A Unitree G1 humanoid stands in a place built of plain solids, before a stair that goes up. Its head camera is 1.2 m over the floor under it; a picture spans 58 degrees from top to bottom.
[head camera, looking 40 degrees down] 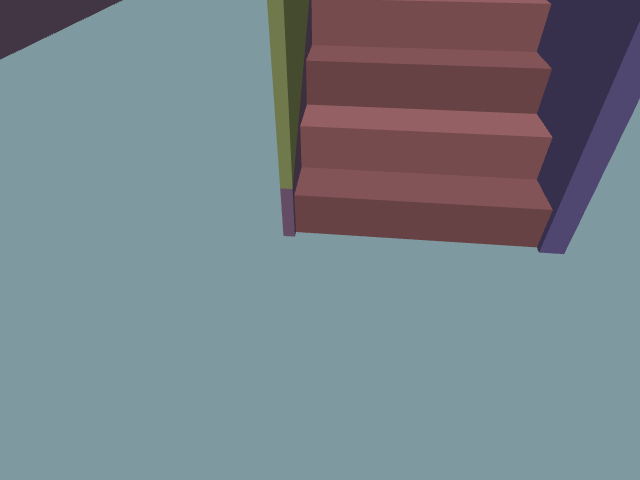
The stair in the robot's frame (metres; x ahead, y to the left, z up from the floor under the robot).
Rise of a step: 0.20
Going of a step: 0.23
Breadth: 1.03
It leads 6 degrees to the right of straight ahead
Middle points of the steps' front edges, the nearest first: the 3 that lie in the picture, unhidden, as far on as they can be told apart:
1.43 -0.40 0.20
1.66 -0.43 0.39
1.88 -0.45 0.59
